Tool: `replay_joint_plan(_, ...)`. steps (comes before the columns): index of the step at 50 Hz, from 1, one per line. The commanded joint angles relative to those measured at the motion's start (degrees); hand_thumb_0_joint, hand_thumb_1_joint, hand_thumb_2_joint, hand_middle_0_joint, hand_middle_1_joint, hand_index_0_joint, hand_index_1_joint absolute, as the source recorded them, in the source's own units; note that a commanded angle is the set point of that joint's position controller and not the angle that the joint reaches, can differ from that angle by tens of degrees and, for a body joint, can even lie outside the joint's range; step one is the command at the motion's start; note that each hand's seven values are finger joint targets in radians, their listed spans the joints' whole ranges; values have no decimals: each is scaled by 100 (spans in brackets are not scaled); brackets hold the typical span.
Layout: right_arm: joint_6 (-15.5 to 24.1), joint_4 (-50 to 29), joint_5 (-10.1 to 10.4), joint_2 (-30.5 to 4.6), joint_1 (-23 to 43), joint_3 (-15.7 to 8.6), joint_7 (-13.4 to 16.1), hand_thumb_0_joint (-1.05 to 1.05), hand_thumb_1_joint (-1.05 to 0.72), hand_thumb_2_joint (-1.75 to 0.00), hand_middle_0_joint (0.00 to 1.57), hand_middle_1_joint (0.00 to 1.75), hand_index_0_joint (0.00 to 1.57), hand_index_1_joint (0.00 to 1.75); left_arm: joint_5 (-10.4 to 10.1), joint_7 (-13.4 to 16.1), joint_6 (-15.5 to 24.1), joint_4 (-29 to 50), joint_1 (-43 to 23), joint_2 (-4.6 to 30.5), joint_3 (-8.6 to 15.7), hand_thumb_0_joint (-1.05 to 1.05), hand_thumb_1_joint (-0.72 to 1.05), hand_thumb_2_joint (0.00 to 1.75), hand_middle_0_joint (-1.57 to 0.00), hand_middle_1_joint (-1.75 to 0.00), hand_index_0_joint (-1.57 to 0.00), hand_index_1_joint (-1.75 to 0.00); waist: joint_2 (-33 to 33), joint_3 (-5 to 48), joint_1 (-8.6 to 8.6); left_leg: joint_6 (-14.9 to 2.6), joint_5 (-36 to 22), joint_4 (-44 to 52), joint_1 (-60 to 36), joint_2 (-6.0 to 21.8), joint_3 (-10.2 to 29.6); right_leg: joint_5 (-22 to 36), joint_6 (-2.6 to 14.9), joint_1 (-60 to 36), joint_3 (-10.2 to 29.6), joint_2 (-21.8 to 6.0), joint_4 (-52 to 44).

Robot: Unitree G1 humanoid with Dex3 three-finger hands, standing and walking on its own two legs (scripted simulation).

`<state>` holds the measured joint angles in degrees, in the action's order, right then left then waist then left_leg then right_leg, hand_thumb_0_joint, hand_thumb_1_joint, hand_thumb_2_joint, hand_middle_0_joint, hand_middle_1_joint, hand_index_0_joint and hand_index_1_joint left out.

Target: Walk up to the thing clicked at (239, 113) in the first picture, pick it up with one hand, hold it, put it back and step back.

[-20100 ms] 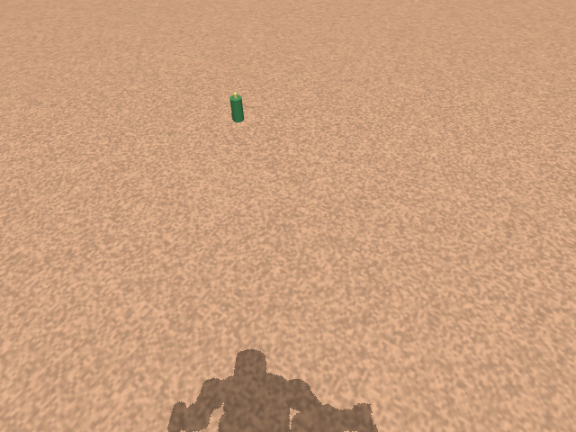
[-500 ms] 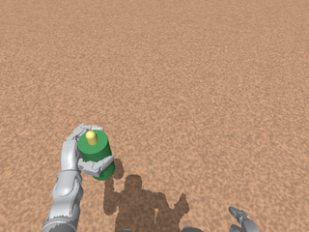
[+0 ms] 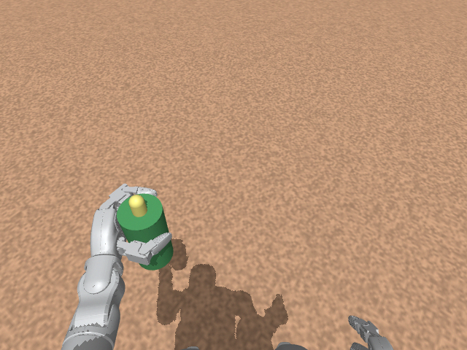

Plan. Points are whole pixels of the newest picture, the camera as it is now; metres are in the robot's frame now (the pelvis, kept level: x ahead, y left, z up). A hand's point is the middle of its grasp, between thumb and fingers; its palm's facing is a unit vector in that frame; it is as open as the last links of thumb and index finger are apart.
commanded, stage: hold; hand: left
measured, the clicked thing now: (146, 229) +0.33 +0.17 +0.02
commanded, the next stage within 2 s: crouch in 1.38 s
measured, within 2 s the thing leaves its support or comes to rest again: neither
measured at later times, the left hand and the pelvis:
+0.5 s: hand (144, 225) +0.32 +0.17 +0.03, palm faces +0.10 -0.99 -0.04, open 10.1 cm; pelvis +0.00 +0.00 +0.00, yaw +0 degrees
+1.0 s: hand (144, 225) +0.33 +0.17 +0.03, palm faces +0.11 -0.99 -0.04, open 10.1 cm; pelvis +0.00 +0.00 +0.00, yaw +0 degrees
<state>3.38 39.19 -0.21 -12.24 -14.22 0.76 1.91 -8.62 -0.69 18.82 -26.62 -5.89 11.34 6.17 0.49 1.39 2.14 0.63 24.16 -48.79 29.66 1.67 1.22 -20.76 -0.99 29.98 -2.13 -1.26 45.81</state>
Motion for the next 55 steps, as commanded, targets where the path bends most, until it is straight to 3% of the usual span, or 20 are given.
replay_joint_plan(1, 258, -697, 32, -796, 159, -321, 45, 0, -91, -90, 20, 30, 20, 30, -201, -31, 857, 2164, -2289, 710, 326, 0, 20, 118, -119, -133, -121, -133, 287, 1919, -30, -15, -1372, 785, -729, -156, -32, 1343, 169, -871, -57, 177, -505)
replay_joint_plan(9, 249, -717, -7, -752, 173, -271, 68, 0, -91, -91, 20, 30, 20, 30, -193, 111, 945, 2504, -2439, 980, 696, 0, 20, 120, -119, -134, -120, -134, 428, 1993, -94, -13, -1329, 752, -656, -171, -39, 1291, 171, -857, -22, 188, -480)
replay_joint_plan(14, 226, -700, -3, -758, 107, -273, 97, 0, -91, -91, 20, 30, 20, 30, -183, 38, 906, 2560, -2320, 906, 519, 0, 21, 120, -118, -133, -119, -134, 449, 2051, -29, -22, -1523, 690, -682, -184, -52, 1512, 168, -889, -8, 179, -457)
replay_joint_plan(19, 244, -683, 25, -756, 156, -281, 94, 0, -92, -91, 20, 30, 20, 30, -191, -68, 797, 2061, -2162, 546, 135, 0, 18, 119, -119, -134, -120, -134, 256, 1739, 71, -41, -1282, 737, -640, -175, -53, 1333, 147, -759, -14, 159, -551)
replay_joint_plan(22, 285, -625, 36, -811, 145, -319, 64, 0, -91, -90, 20, 30, 20, 30, -196, -45, 827, 2223, -2563, 760, 283, 0, 18, 119, -118, -132, -119, -133, 392, 1641, 43, -8, -1105, 832, -655, -132, 2, 1118, 174, -590, -75, 188, -518)
replay_joint_plan(26, 298, -638, 38, -790, 167, -318, 33, 0, -91, -90, 20, 30, 20, 30, -236, -13, 864, 2090, -2400, 734, 391, 0, 16, 119, -118, -133, -120, -133, 214, 1699, -36, -41, -1062, 783, -529, -170, -20, 1105, 154, -718, -64, 170, -535)
replay_joint_plan(28, 291, -686, 31, -792, 177, -303, 27, 0, -91, -91, 20, 30, 20, 30, -225, 0, 853, 1909, -2226, 631, 336, 0, 17, 120, -119, -134, -120, -134, 250, 1868, -54, -9, -1339, 750, -632, -156, -3, 1279, 174, -763, -76, 181, -452)
replay_joint_plan(29, 283, -711, 22, -809, 158, -336, 25, 0, -91, -91, 20, 30, 20, 30, -219, 21, 927, 2502, -2494, 909, 512, 0, 18, 119, -118, -133, -119, -133, 479, 2197, -105, 0, -1496, 699, -748, -174, -25, 1424, 179, -860, -48, 174, -434)
replay_joint_plan(32, 268, -740, 10, -804, 116, -316, 31, 0, -91, -91, 20, 30, 20, 30, -194, 25, 924, 2561, -2330, 883, 480, 0, 19, 121, -118, -134, -120, -135, 532, 2275, -79, 12, -1835, 625, -793, -180, -30, 1711, 188, -939, -37, 177, -359)
replay_joint_plan(33, 254, -700, 4, -806, 84, -329, 38, 0, -91, -91, 20, 30, 20, 30, -179, 43, 913, 2490, -2251, 1014, 673, 0, 20, 121, -118, -134, -119, -134, 512, 2316, -110, 8, -1862, 607, -796, -177, -27, 1736, 186, -956, -37, 180, -369)
replay_joint_plan(34, 252, -719, 15, -792, 97, -306, 52, 0, -91, -91, 20, 30, 20, 30, -172, 35, 883, 2356, -2146, 823, 473, 0, 19, 121, -118, -134, -119, -134, 361, 2120, -36, 7, -1830, 647, -764, -161, -16, 1700, 184, -926, -49, 191, -374)
replay_joint_plan(35, 236, -749, 10, -753, 113, -286, 60, 0, -91, -91, 20, 30, 20, 30, -206, 52, 903, 2596, -2285, 958, 640, 0, 21, 121, -118, -134, -119, -135, 428, 2211, -111, -17, -1763, 614, -686, -179, -45, 1715, 171, -981, -13, 174, -415)
replay_joint_plan(41, 217, -698, 14, -733, 132, -268, 94, 0, -91, -91, 20, 30, 20, 30, -222, 21, 808, 2149, -2172, 679, 421, 0, 19, 123, -119, -135, -120, -135, 236, 1760, 34, -47, -1412, 677, -548, -176, -50, 1462, 136, -775, -7, 170, -520)
replay_joint_plan(44, 255, -679, 28, -767, 193, -310, 83, 0, -91, -91, 20, 30, 20, 30, -189, -31, 830, 2112, -2312, 728, 372, 0, 17, 121, -119, -135, -120, -136, 251, 1521, 33, -58, -1049, 777, -471, -176, -43, 1144, 142, -649, -10, 160, -549)
replay_joint_plan(45, 252, -679, 37, -765, 156, -328, 81, 0, -91, -91, 20, 30, 20, 30, -178, -37, 888, 2504, -2510, 949, 482, 0, 16, 120, -118, -133, -119, -134, 461, 1844, -30, -48, -1090, 752, -579, -191, -60, 1166, 158, -744, 1, 147, -534)
replay_joint_plan(46, 254, -690, 33, -794, 184, -323, 69, 0, -91, -91, 20, 30, 20, 30, -154, -88, 811, 1857, -2062, 589, 192, 0, 16, 120, -119, -134, -120, -134, 262, 1574, 66, -43, -1099, 780, -603, -177, -43, 1156, 147, -625, -29, 174, -533)
replay_joint_plan(47, 269, -734, 31, -787, 176, -324, 50, 0, -91, -91, 20, 30, 20, 30, -211, -133, 832, 2107, -2072, 524, 133, 0, 18, 120, -118, -134, -119, -134, 287, 1782, 31, -34, -1268, 751, -655, -159, -13, 1267, 163, -708, -60, 192, -492)
replay_joint_plan(49, 280, -713, 46, -823, 136, -355, 46, 0, -91, -91, 20, 30, 20, 30, -233, -132, 843, 2278, -2112, 746, 339, 0, 20, 118, -118, -133, -120, -133, 348, 2062, -24, -33, -1467, 673, -737, -171, -23, 1470, 161, -828, -43, 184, -465)
replay_joint_plan(51, 287, -719, 38, -815, 137, -343, 19, 0, -91, -91, 20, 30, 20, 30, -235, -150, 816, 2086, -2068, 565, 176, 0, 20, 120, -118, -134, -119, -134, 269, 1966, 32, -19, -1611, 668, -725, -159, -10, 1570, 168, -807, -65, 190, -422)
replay_joint_plan(55, 279, -654, 31, -790, 68, -325, 15, 0, -91, -91, 20, 30, 20, 30, -255, -23, 879, 2372, -2348, 864, 529, 0, 19, 120, -118, -133, -119, -134, 294, 2095, -30, -25, -1662, 622, -670, -159, -2, 1619, 170, -870, -52, 183, -396)
